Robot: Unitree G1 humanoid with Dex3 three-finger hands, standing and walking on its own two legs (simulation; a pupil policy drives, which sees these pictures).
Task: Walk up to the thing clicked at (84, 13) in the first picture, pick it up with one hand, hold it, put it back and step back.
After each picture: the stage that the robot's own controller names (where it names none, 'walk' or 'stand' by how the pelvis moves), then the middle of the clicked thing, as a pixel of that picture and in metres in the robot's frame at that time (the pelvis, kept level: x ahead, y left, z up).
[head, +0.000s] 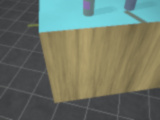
stand; (88, 4) +0.90 -0.01 +0.04
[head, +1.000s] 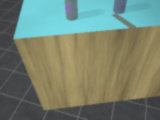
rise first; (71, 7) +0.81 +0.10 +0.07
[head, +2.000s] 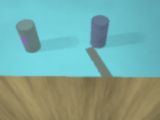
stand; (29, 36) +0.52 +0.26 +0.06
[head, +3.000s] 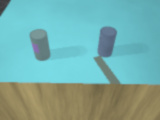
stand; (40, 45) +0.53 +0.20 +0.05
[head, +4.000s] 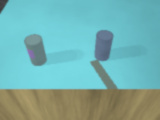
stand; (36, 50) +0.51 +0.20 +0.03
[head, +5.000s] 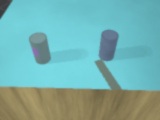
stand; (40, 49) +0.51 +0.19 +0.04
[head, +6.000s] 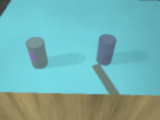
stand; (37, 53) +0.50 +0.20 +0.03
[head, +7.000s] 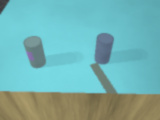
stand; (35, 52) +0.50 +0.21 +0.03
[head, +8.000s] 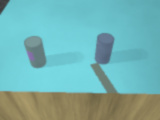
stand; (36, 52) +0.50 +0.21 +0.03
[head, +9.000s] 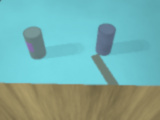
rise first; (35, 43) +0.51 +0.21 +0.04
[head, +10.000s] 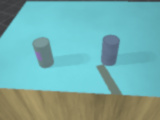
go down; (43, 53) +0.50 +0.22 +0.04
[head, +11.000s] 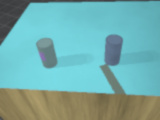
go down; (47, 53) +0.51 +0.21 +0.04
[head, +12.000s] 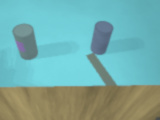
go down; (26, 42) +0.50 +0.19 +0.05
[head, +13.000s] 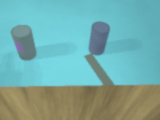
go down; (24, 43) +0.51 +0.20 +0.06
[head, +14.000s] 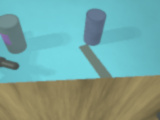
close in; (12, 35) +0.50 +0.22 +0.09
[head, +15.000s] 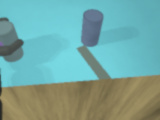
lift; (8, 42) +0.47 +0.22 +0.09
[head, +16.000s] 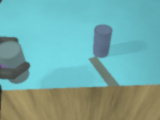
lift; (13, 63) +0.37 +0.21 +0.14
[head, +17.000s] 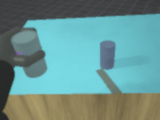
lift; (30, 54) +0.33 +0.16 +0.24
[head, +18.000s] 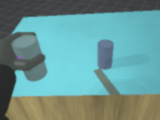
hold; (31, 58) +0.34 +0.17 +0.21
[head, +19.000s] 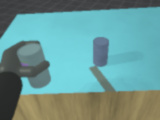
crouch; (35, 66) +0.34 +0.16 +0.18
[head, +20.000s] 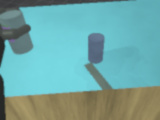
crouch; (17, 32) +0.44 +0.19 +0.21
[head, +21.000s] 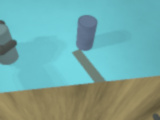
lower; (3, 45) +0.48 +0.22 +0.07
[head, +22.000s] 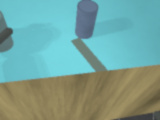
lower; out of the picture +0.50 +0.22 +0.10
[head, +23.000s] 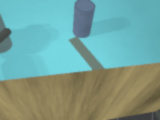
lower; out of the picture +0.50 +0.23 +0.10
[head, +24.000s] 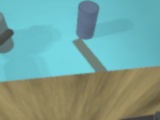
lower; out of the picture +0.50 +0.23 +0.10
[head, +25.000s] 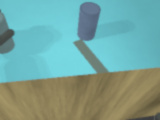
loosen; out of the picture +0.50 +0.23 +0.10
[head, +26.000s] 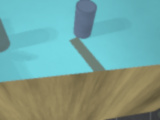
withdraw; out of the picture +0.50 +0.23 +0.09
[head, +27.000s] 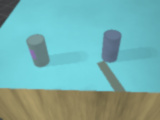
sink last; (38, 51) +0.49 +0.22 +0.07
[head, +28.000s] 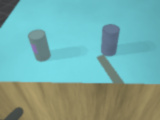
stand; (40, 46) +0.52 +0.22 +0.07
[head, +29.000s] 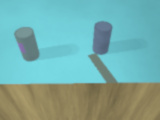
stand; (27, 44) +0.50 +0.23 +0.08
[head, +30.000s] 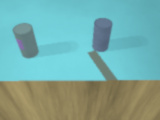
stand; (26, 41) +0.51 +0.23 +0.09
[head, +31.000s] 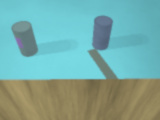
stand; (25, 39) +0.51 +0.23 +0.10
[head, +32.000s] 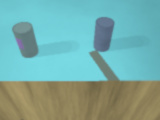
stand; (26, 40) +0.50 +0.23 +0.10
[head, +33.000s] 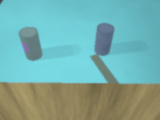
stand; (31, 44) +0.51 +0.22 +0.07
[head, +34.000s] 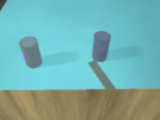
walk; (31, 52) +0.50 +0.22 +0.03
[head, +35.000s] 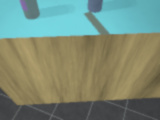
walk; (29, 3) +0.67 +0.25 +0.06
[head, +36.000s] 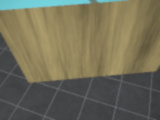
walk; out of the picture +0.98 +0.29 +0.05
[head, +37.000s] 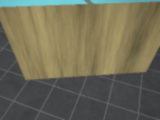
stand; out of the picture +1.09 +0.28 +0.04
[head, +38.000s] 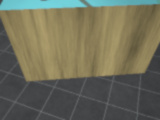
stand; out of the picture +1.12 +0.28 +0.03
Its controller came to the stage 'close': yes
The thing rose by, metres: 0.21
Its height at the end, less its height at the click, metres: +0.00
